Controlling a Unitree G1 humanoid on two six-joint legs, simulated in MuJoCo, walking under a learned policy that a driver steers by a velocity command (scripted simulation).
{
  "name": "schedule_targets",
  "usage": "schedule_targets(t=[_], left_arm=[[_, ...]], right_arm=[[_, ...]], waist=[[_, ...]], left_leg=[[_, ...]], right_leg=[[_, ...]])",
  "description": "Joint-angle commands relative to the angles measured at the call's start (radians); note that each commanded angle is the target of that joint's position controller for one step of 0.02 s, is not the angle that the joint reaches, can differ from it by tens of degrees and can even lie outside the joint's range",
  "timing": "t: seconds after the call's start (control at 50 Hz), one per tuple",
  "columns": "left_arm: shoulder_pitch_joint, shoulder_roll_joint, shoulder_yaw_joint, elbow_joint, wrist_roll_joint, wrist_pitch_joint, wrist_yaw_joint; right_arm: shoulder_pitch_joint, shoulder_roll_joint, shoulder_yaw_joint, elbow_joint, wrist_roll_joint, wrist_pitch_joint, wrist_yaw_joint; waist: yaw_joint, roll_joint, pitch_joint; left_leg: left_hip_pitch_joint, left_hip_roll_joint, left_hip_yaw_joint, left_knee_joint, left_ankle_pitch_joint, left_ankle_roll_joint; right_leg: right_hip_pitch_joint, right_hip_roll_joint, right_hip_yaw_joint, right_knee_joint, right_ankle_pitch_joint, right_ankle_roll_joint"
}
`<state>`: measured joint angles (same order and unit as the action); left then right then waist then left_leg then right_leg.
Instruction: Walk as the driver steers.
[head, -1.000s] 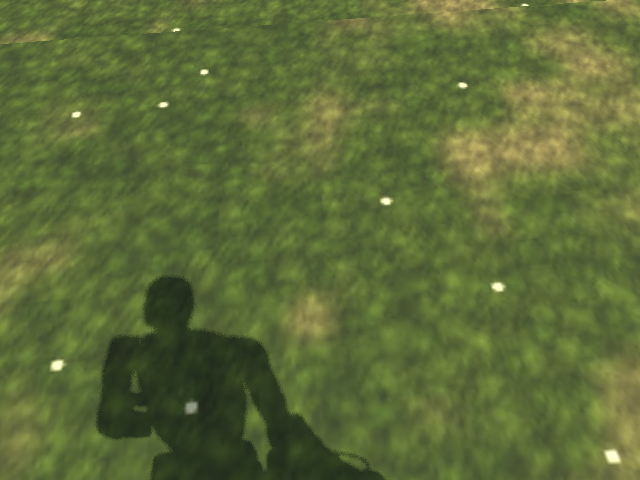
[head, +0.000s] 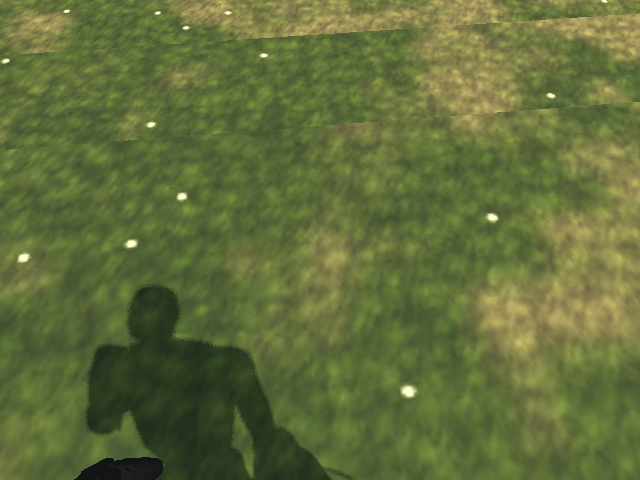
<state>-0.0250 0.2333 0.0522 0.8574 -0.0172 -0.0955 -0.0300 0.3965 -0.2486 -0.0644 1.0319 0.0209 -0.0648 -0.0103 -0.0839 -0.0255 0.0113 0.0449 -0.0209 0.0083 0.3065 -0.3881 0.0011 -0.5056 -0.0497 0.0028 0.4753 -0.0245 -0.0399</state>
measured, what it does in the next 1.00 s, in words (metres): walks ahead, turning left: right foot, then left foot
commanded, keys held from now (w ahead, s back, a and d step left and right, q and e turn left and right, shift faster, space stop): w+q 0.54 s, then w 0.46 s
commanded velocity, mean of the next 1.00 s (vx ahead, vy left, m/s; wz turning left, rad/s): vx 0.50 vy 0.00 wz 0.37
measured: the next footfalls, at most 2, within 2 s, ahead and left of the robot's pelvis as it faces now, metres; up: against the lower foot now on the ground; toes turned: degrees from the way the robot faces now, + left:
right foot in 0.02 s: +0.18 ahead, -0.13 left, +0.00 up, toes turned -1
left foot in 0.56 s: +0.41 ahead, +0.18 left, +0.00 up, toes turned +23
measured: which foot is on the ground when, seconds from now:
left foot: down 0.00-0.02, up 0.04-0.54, down 0.56-1.00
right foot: up 0.00-0.00, down 0.02-0.56, up 0.58-1.00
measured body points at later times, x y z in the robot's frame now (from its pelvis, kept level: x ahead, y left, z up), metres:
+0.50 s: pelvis +0.25 +0.01 +0.00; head +0.27 +0.03 +0.45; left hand +0.18 +0.29 -0.14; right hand +0.51 -0.16 -0.10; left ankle +0.37 +0.18 -0.70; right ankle +0.14 -0.13 -0.73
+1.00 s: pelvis +0.50 +0.13 +0.01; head +0.52 +0.15 +0.46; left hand +0.58 +0.43 -0.10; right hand +0.63 -0.12 -0.11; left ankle +0.37 +0.16 -0.73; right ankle +0.75 +0.06 -0.68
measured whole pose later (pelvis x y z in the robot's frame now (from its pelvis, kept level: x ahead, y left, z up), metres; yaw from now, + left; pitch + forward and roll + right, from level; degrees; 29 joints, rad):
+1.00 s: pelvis +0.50 +0.13 +0.01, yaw +24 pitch +2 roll +1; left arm 0.03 0.26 0.06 0.87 -0.01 -0.08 -0.02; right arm 0.34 -0.24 -0.07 0.91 0.01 -0.07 -0.01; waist -0.06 -0.05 0.01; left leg 0.03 -0.08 0.00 0.22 -0.28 0.07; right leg -0.65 -0.10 0.01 0.57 0.10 0.00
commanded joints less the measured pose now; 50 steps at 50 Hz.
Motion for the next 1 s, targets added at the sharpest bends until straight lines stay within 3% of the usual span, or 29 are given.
schedule_targets(t=[0.02,0.04,0.06,0.08,0.12,0.16,0.2,0.26,0.34,0.4,0.46,0.5,0.52,0.54,0.56,0.58,0.6,0.62,0.64,0.66,0.68,0.7,0.74,0.78,0.9,1.0], left_arm=[[0.360,0.247,0.081,0.038,0.019,-0.023,0.017],[0.436,0.324,0.097,0.057,0.027,-0.011,0.020],[0.440,0.232,0.072,0.054,0.020,-0.008,0.020],[0.359,0.173,0.053,0.039,0.016,-0.009,0.023],[0.232,0.115,0.035,0.024,0.024,-0.014,0.021],[0.186,0.086,0.028,0.032,0.034,-0.019,0.019],[0.192,0.104,0.035,0.044,0.030,-0.024,0.025],[0.219,0.137,0.047,0.058,0.036,-0.023,0.041],[0.244,0.160,0.052,0.061,0.031,-0.015,0.054],[0.300,0.181,0.059,0.073,0.020,-0.002,0.058],[0.333,0.201,0.068,0.082,0.006,0.018,0.056],[0.314,0.229,0.076,0.073,-0.003,0.030,0.058],[0.301,0.245,0.080,0.067,-0.008,0.038,0.060],[0.278,0.250,0.080,0.060,-0.012,0.048,0.061],[0.293,0.230,0.070,0.056,-0.003,0.047,0.062],[0.355,0.099,0.031,0.013,0.041,0.028,0.052],[0.343,0.092,0.016,-0.008,0.010,-0.020,0.037],[0.224,0.161,0.037,-0.022,-0.040,-0.044,0.027],[0.193,0.155,0.034,-0.027,-0.043,-0.054,0.028],[0.192,0.156,0.038,-0.007,-0.019,-0.051,0.037],[0.211,0.164,0.047,0.006,-0.005,-0.038,0.041],[0.234,0.159,0.049,0.015,-0.002,-0.021,0.039],[0.238,0.131,0.046,0.018,0.005,0.004,0.040],[0.177,0.119,0.042,-0.002,0.016,0.014,0.043],[0.007,0.089,0.027,-0.043,0.007,0.004,0.023],[-0.093,0.094,0.015,-0.083,0.000,-0.010,-0.006]], right_arm=[[-0.067,-0.117,-0.011,-0.082,-0.011,-0.003,-0.004],[0.054,0.004,0.019,-0.095,-0.006,-0.021,-0.002],[0.037,-0.077,0.002,-0.082,0.015,-0.037,0.002],[-0.041,-0.137,-0.017,-0.104,0.032,-0.041,0.002],[-0.122,-0.123,-0.025,-0.122,0.020,-0.030,-0.008],[-0.093,-0.083,-0.031,-0.121,0.018,-0.001,-0.006],[-0.107,-0.055,-0.031,-0.140,0.018,0.021,-0.004],[-0.169,-0.057,-0.035,-0.173,0.007,0.032,0.000],[-0.281,-0.047,-0.027,-0.213,0.002,0.027,0.024],[-0.389,-0.037,-0.015,-0.259,0.000,0.027,0.043],[-0.444,-0.047,-0.013,-0.302,0.003,0.030,0.061],[-0.417,-0.076,-0.025,-0.318,0.004,0.032,0.069],[-0.354,-0.101,-0.039,-0.311,0.005,0.034,0.069],[-0.217,-0.139,-0.063,-0.279,0.009,0.033,0.066],[-0.045,-0.209,-0.101,-0.227,0.009,0.036,0.050],[0.007,-0.328,-0.124,-0.209,0.012,0.038,0.031],[0.029,-0.307,-0.102,-0.238,0.000,0.023,0.035],[0.023,-0.227,-0.078,-0.220,-0.011,0.011,0.043],[-0.037,-0.196,-0.069,-0.226,-0.009,0.001,0.042],[-0.127,-0.154,-0.056,-0.244,-0.008,-0.003,0.041],[-0.188,-0.116,-0.043,-0.257,-0.017,-0.007,0.039],[-0.205,-0.102,-0.038,-0.261,-0.025,-0.010,0.037],[-0.187,-0.121,-0.041,-0.248,-0.021,-0.021,0.030],[-0.148,-0.143,-0.045,-0.230,-0.017,-0.028,0.018],[-0.069,-0.147,-0.038,-0.187,-0.014,-0.023,0.000],[0.003,-0.155,-0.041,-0.135,-0.009,-0.010,-0.005]], waist=[[0.229,0.030,-0.233],[0.180,-0.234,-0.370],[0.201,-0.228,-0.401],[0.194,-0.166,-0.253],[0.142,-0.068,-0.100],[0.089,-0.092,-0.051],[0.075,-0.070,-0.019],[0.076,-0.034,0.009],[0.104,-0.024,0.040],[0.143,-0.008,0.078],[0.151,-0.020,0.094],[0.113,-0.050,0.056],[0.072,-0.069,0.010],[-0.009,-0.061,-0.059],[-0.081,-0.015,-0.151],[-0.012,0.251,-0.216],[-0.002,0.233,-0.385],[-0.040,0.117,-0.286],[-0.012,0.104,-0.186],[0.029,0.052,-0.123],[0.068,0.067,-0.093],[0.092,0.083,-0.088],[0.107,0.074,-0.070],[0.094,0.065,-0.033],[0.031,0.091,0.028],[0.001,0.094,0.080]], left_leg=[[-0.271,0.141,-0.072,0.454,0.514,0.099],[-0.662,-0.023,-0.002,0.812,-0.027,0.026],[-0.762,0.005,-0.132,0.973,-0.195,0.030],[-0.833,0.057,-0.131,1.022,-0.131,0.040],[-0.773,0.136,-0.102,0.952,0.024,0.047],[-0.681,0.169,-0.109,0.894,0.089,0.053],[-0.691,0.182,-0.107,0.853,0.126,0.048],[-0.762,0.180,-0.120,0.746,0.251,0.031],[-0.742,0.162,-0.061,0.534,0.415,0.026],[-0.756,0.150,-0.010,0.426,0.420,0.038],[-0.759,0.129,0.031,0.362,0.323,0.065],[-0.660,0.076,0.085,0.347,0.222,0.099],[-0.564,0.034,0.117,0.346,0.174,0.119],[-0.385,-0.018,0.142,0.289,0.202,0.149],[-0.085,-0.023,0.074,0.245,0.250,0.190],[0.249,0.243,-0.388,0.211,0.224,0.320],[0.373,0.389,-0.825,0.012,0.084,0.435],[0.325,0.366,-0.697,-0.031,0.146,0.366],[0.193,0.331,-0.540,-0.014,0.229,0.324],[0.036,0.288,-0.413,-0.014,0.320,0.289],[-0.084,0.252,-0.331,-0.034,0.398,0.270],[-0.149,0.233,-0.295,-0.061,0.420,0.262],[-0.201,0.219,-0.240,-0.105,0.476,0.264],[-0.201,0.214,-0.199,-0.133,0.522,0.262],[-0.155,0.182,-0.113,-0.166,0.424,0.206],[-0.007,0.247,-0.126,-0.115,0.448,0.203]], right_leg=[[0.583,-0.122,0.124,0.027,-0.013,-0.094],[0.928,-0.370,0.541,-0.057,-0.154,-0.228],[0.912,-0.381,0.683,-0.144,-0.282,-0.241],[0.793,-0.350,0.533,-0.161,-0.297,-0.193],[0.520,-0.279,0.318,-0.231,-0.207,-0.143],[0.386,-0.237,0.187,-0.294,-0.140,-0.125],[0.346,-0.238,0.108,-0.335,-0.078,-0.137],[0.366,-0.239,0.014,-0.358,-0.008,-0.140],[0.392,-0.213,-0.114,-0.371,0.030,-0.115],[0.469,-0.234,-0.166,-0.359,0.045,-0.109],[0.572,-0.263,-0.199,-0.297,0.134,-0.094],[0.606,-0.269,-0.229,-0.189,0.428,-0.075],[0.609,-0.264,-0.243,-0.083,0.603,-0.063],[0.574,-0.236,-0.269,0.102,0.694,-0.040],[0.399,-0.198,-0.276,0.353,0.547,0.001],[-0.030,-0.062,-0.257,0.727,-0.253,0.061],[-0.208,0.060,-0.013,0.911,-0.589,0.068],[-0.309,0.010,0.048,0.939,-0.511,0.044],[-0.319,-0.037,0.037,0.881,-0.424,0.022],[-0.256,-0.085,0.038,0.808,-0.349,0.020],[-0.174,-0.114,0.047,0.745,-0.303,0.021],[-0.113,-0.126,0.052,0.715,-0.274,0.022],[-0.095,-0.126,0.040,0.642,-0.230,0.038],[-0.151,-0.121,0.034,0.538,-0.139,0.060],[-0.163,-0.066,0.005,0.181,0.163,0.058],[-0.206,-0.034,0.000,0.055,0.111,0.020]])
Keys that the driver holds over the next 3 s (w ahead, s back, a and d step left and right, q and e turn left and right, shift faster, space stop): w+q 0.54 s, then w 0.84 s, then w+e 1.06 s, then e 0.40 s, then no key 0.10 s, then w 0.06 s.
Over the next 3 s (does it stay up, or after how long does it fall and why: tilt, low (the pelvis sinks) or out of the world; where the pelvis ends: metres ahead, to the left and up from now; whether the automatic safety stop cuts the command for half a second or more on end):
stays up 1.52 0.26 -0.04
